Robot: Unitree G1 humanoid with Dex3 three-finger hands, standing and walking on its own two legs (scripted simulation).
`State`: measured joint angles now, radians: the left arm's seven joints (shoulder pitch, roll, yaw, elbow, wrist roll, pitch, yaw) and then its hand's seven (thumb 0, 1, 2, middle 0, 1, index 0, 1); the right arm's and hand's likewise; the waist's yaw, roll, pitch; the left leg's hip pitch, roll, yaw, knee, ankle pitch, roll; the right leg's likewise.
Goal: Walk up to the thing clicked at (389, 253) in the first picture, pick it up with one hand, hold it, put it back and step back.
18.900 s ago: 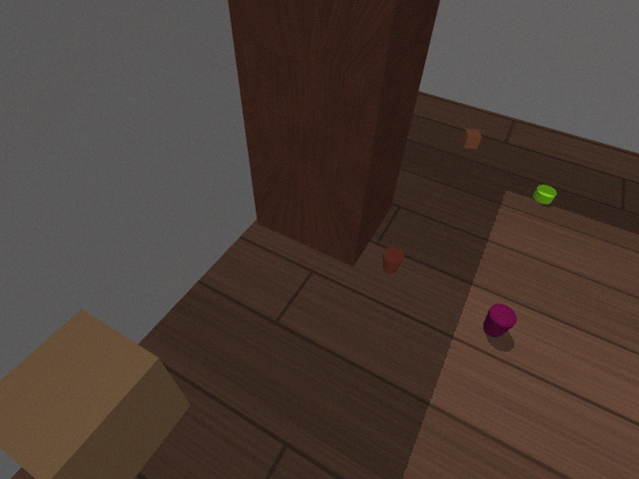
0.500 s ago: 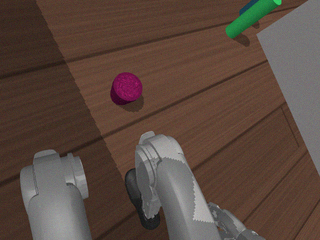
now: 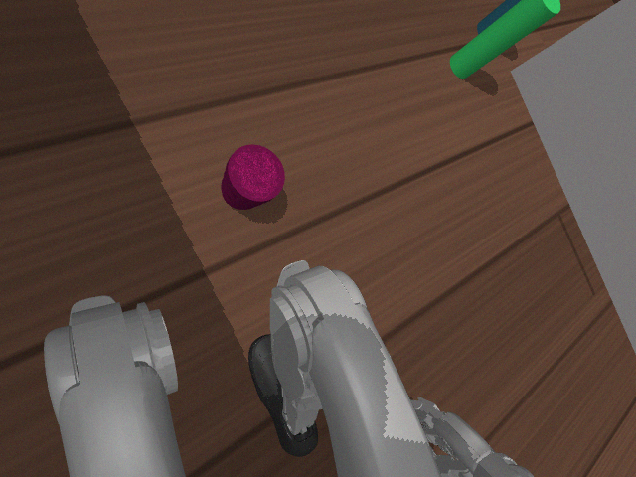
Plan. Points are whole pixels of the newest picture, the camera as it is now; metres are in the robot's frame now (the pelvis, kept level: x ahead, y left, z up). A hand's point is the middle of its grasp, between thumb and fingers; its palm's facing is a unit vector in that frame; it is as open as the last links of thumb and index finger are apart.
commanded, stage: close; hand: left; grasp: from above
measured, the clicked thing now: out of the picture +0.40 +0.38 -0.26
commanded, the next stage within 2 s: settle in 0.56 s
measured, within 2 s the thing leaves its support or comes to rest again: leaves its support in 1.06 s
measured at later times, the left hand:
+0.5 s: hand out of the picture +0.39 +0.38 -0.22, palm faces -0.44 -0.15 -0.88, open 9.8 cm
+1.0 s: hand out of the picture +0.40 +0.39 -0.22, palm faces -0.40 -0.15 -0.91, open 9.8 cm
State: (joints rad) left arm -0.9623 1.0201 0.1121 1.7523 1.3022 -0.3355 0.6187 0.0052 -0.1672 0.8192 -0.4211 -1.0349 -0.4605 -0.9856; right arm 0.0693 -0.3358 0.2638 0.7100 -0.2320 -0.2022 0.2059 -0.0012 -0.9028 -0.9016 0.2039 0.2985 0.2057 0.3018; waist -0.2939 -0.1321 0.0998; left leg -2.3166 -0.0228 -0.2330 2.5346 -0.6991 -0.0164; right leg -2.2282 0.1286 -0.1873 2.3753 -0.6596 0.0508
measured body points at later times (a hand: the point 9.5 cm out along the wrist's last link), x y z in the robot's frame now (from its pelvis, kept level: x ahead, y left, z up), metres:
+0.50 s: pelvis +0.00 +0.00 +0.00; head +0.24 +0.13 +0.35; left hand +0.41 +0.38 -0.17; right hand +0.09 -0.26 -0.07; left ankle +0.07 +0.13 -0.27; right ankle +0.11 -0.11 -0.27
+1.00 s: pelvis +0.00 +0.00 +0.00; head +0.25 +0.14 +0.35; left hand +0.42 +0.39 -0.16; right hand +0.10 -0.26 -0.07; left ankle +0.07 +0.13 -0.27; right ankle +0.11 -0.11 -0.27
